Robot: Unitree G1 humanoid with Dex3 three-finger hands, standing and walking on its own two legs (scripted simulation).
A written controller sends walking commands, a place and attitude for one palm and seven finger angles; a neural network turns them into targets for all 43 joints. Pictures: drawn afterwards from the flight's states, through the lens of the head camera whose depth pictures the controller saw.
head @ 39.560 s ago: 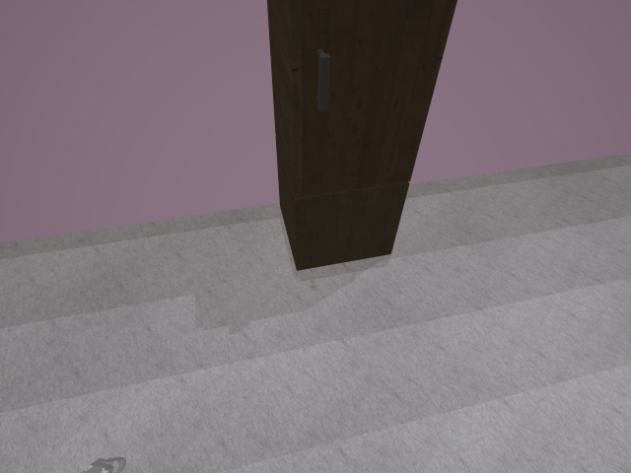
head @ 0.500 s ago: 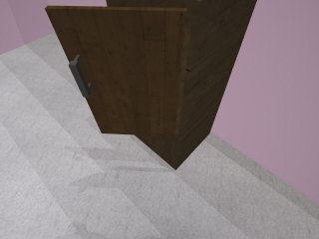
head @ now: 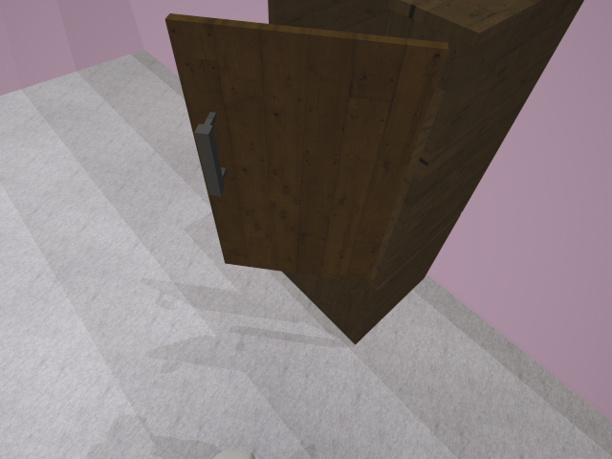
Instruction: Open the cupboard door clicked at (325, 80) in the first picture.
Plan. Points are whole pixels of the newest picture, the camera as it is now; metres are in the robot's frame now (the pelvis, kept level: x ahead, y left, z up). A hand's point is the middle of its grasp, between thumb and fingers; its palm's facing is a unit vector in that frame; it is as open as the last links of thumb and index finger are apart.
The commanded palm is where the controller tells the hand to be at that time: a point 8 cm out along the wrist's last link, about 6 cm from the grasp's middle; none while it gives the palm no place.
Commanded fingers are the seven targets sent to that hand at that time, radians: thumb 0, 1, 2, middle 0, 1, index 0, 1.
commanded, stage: come to a stop and stand still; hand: left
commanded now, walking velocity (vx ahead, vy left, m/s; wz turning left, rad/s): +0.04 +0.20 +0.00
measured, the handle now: (214, 155) +0.54 +0.24 +0.05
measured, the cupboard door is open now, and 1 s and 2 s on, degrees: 40 40 40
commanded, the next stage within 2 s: look again from close up in 1.26 s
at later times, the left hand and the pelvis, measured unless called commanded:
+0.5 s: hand out of the picture +0.05 +0.20 -0.16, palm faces -0.01 -0.97 -0.23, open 7.3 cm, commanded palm none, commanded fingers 0.00 0.90 0.90 -0.20 -0.30 -0.20 -0.30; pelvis +0.00 +0.02 +0.00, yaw -1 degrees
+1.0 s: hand out of the picture +0.04 +0.19 -0.17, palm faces -0.01 -0.98 -0.20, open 7.3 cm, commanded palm none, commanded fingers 0.00 0.90 0.90 -0.20 -0.30 -0.20 -0.30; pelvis +0.03 +0.01 +0.00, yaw -1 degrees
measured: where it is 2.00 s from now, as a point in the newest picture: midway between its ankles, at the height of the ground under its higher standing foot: outside the picture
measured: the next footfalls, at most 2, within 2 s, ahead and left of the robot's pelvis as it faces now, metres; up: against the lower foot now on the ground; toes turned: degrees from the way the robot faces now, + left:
left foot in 0.02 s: +0.07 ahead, +0.14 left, +0.00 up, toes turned +4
right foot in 0.38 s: +0.02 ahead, -0.07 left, +0.00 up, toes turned -3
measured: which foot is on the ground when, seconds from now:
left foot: up 0.00-0.00, down 0.02-1.00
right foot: down 0.00-0.02, up 0.04-0.36, down 0.38-1.00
